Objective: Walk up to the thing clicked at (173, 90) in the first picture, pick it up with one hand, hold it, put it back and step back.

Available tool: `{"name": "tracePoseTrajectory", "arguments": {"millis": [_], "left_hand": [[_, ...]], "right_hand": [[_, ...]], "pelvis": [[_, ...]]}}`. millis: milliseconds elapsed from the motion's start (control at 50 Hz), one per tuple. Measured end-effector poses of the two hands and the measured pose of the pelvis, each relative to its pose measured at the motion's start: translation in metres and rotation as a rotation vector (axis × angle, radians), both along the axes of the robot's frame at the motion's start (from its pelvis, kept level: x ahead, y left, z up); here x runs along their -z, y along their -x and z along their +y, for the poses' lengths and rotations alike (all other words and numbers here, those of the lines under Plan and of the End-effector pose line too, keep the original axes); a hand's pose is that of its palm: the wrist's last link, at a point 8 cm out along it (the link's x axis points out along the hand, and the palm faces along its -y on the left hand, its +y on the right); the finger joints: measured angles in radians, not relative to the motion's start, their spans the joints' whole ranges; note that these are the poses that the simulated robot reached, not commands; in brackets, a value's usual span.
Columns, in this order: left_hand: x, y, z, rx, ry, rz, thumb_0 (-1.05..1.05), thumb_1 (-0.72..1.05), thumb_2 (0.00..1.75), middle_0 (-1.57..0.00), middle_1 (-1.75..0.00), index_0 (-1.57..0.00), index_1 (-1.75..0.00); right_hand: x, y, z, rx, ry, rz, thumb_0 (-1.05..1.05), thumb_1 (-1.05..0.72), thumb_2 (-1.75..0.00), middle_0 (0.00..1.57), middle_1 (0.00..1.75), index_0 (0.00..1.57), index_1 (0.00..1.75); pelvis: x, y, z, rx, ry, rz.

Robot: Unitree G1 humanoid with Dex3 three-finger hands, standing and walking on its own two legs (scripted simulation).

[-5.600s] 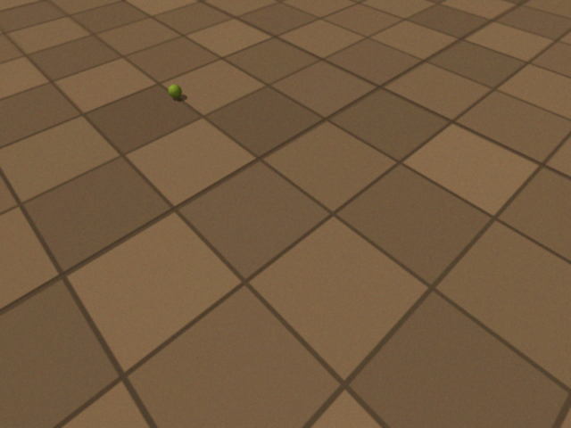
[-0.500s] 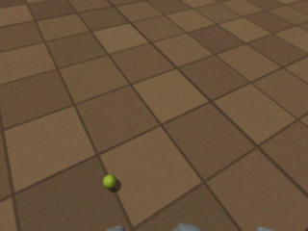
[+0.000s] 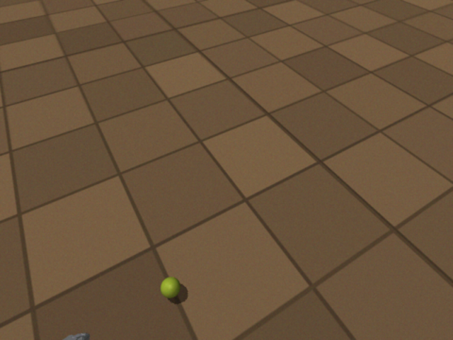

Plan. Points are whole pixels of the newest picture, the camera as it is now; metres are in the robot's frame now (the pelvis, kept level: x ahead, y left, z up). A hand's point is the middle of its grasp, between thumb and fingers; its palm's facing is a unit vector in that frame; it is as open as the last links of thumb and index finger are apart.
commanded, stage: walk up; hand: left
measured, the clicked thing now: (170, 287) +0.44 +0.24 -0.73
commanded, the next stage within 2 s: stand in 0.86 s
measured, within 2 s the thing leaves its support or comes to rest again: neither
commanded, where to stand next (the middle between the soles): +0.05 +0.00 m, yaw +0 degrees
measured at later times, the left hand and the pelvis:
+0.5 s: hand out of the picture +0.08 +0.26 -0.15, palm faces +0.01 -0.94 -0.33, open 7.3 cm; pelvis +0.01 +0.00 +0.01, yaw +1 degrees
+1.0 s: hand out of the picture +0.09 +0.26 -0.15, palm faces +0.01 -0.94 -0.34, open 7.3 cm; pelvis +0.02 +0.01 +0.01, yaw +1 degrees
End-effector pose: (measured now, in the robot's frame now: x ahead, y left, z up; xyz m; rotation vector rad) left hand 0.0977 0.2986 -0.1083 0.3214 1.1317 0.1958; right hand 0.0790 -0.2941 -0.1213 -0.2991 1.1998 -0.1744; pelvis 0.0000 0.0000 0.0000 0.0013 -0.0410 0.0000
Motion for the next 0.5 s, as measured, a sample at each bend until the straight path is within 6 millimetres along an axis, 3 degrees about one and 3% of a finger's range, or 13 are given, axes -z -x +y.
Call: {"name": "tracePoseTrajectory", "arguments": {"millis": [180,500], "left_hand": [[-0.002,-0.009,-0.002,-0.006,0.019,0.002,0.0,0.91,0.9,-0.21,-0.3,-0.21,-0.3],[0.003,0.023,0.005,-0.055,0.018,0.107,0.0,0.91,0.9,-0.21,-0.3,-0.21,-0.3]], "right_hand": [[-0.012,-0.008,-0.007,0.014,0.032,-0.007,0.01,-0.9,-0.9,0.2,0.3,0.2,0.3],[-0.01,-0.005,-0.002,0.01,0.027,0.045,0.01,-0.9,-0.9,0.2,0.3,0.2,0.3]], "pelvis": [[-0.006,-0.004,0.001,-0.003,0.003,-0.003],[-0.009,-0.01,0.004,-0.014,0.005,0.009]]}}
